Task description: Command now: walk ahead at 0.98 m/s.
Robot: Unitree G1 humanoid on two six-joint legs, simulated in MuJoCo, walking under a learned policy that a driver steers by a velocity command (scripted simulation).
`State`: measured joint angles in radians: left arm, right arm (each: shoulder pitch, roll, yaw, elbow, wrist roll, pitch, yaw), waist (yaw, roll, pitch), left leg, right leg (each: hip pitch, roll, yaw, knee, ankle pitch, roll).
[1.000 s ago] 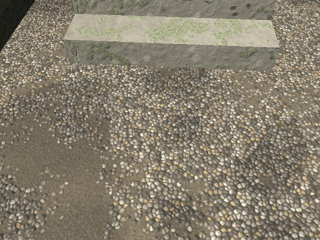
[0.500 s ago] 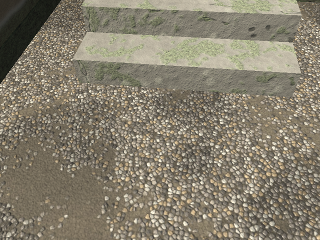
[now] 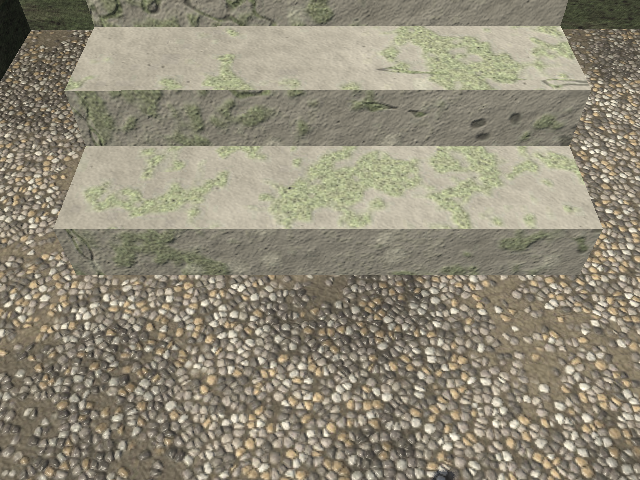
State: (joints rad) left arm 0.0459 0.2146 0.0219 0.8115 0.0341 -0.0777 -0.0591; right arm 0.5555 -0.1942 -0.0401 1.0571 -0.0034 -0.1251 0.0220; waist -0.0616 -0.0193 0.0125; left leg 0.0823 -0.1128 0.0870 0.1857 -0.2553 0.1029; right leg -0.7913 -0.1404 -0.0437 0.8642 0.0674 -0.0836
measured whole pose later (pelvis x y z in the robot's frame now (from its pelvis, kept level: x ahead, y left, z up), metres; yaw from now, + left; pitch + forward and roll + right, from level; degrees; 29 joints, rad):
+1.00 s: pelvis +0.95 +0.01 +0.00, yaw +0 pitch +4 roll -2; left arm -0.11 0.08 -0.10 0.60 0.01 -0.05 0.02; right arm 0.61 -0.16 0.03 1.15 0.00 -0.11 0.00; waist -0.02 0.02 0.00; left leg 0.12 -0.02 0.08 0.16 -0.29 0.07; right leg -1.36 -0.05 -0.12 1.87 -0.48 -0.16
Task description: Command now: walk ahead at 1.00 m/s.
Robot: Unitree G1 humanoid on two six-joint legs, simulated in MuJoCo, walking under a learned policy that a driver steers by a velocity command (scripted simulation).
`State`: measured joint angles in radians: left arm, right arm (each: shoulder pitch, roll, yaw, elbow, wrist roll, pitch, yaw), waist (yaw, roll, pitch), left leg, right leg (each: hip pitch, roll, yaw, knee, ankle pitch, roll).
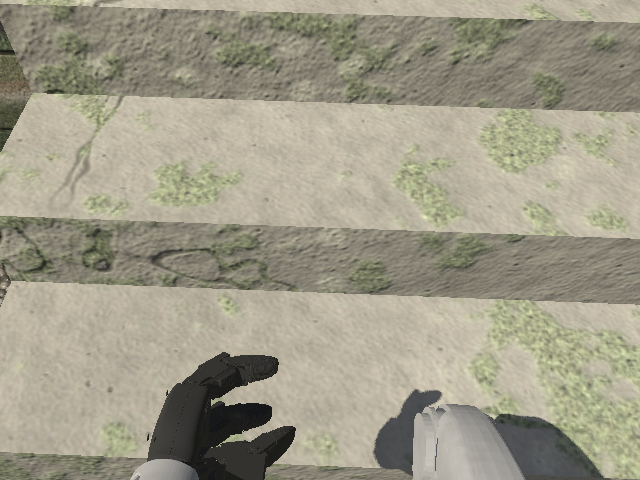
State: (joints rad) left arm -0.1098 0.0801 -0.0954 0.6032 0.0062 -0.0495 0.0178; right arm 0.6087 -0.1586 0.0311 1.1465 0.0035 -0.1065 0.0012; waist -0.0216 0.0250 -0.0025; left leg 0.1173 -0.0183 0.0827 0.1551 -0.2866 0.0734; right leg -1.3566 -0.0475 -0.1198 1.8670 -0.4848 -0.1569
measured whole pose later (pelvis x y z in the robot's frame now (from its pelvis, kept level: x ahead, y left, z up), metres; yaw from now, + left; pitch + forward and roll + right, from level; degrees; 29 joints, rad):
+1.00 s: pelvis +0.83 -0.03 +0.50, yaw +0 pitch +4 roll -2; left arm 0.36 0.23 0.06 0.98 0.03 -0.10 -0.01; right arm 0.17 -0.13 -0.03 0.64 -0.03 -0.11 0.00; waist -0.05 0.03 -0.13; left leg -0.99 -0.09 -0.16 2.22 -0.25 0.17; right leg -0.36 0.09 -0.11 0.73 -0.45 -0.08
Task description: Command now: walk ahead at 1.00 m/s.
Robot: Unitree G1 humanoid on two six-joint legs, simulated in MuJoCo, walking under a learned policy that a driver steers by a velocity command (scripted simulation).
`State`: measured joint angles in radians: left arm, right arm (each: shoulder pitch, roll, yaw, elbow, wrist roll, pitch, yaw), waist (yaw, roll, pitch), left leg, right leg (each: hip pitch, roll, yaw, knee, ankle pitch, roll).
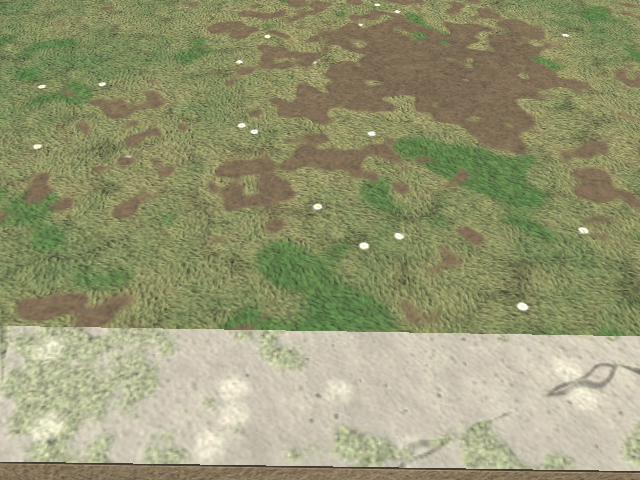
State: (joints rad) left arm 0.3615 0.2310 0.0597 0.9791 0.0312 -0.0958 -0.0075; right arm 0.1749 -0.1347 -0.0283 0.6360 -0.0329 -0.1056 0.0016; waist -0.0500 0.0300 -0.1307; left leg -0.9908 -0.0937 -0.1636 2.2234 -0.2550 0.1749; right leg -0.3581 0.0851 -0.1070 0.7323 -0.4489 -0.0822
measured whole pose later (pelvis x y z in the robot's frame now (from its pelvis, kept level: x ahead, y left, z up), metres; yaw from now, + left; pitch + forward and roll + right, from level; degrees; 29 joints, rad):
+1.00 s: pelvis +0.79 -0.01 +0.36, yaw -24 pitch +3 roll -1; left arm 0.24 0.34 0.10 0.74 0.01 -0.16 -0.07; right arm 0.23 -0.23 0.00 0.68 -0.07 -0.09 0.03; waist -0.03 0.03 -0.06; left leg -0.54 0.01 -0.03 0.62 -0.14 0.05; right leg -0.44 0.20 0.16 1.33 -0.50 0.09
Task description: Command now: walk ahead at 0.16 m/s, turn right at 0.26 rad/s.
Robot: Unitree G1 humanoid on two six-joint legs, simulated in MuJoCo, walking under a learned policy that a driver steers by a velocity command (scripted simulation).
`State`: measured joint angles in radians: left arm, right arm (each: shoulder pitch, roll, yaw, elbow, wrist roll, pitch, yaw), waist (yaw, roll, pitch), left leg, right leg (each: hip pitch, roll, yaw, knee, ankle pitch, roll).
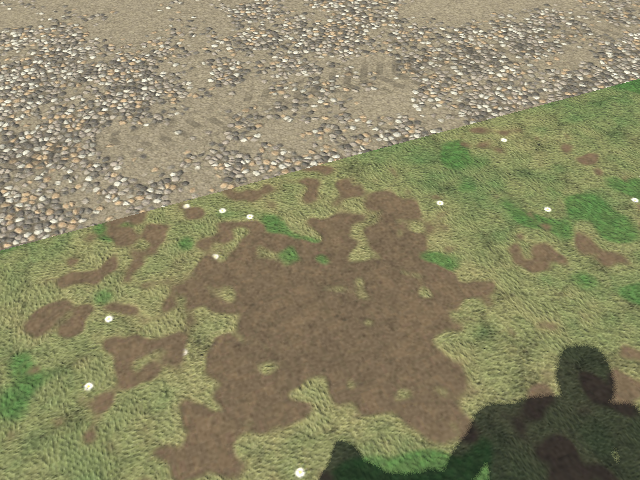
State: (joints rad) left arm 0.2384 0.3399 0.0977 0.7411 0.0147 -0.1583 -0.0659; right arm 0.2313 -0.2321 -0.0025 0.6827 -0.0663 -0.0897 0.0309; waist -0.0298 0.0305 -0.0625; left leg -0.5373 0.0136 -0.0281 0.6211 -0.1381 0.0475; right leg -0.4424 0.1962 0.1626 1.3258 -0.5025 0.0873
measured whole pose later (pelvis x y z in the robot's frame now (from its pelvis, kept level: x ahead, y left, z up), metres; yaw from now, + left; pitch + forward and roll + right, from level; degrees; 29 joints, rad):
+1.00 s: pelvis +0.08 +0.00 +0.01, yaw -1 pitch -1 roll +0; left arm 0.27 0.17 0.03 0.87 0.01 -0.01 0.04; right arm 0.25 -0.16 -0.04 0.88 -0.01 0.00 -0.04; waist 0.00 0.00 0.01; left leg -0.32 0.00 -0.01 0.64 -0.30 0.00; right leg -0.29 -0.02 0.04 0.64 -0.34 0.03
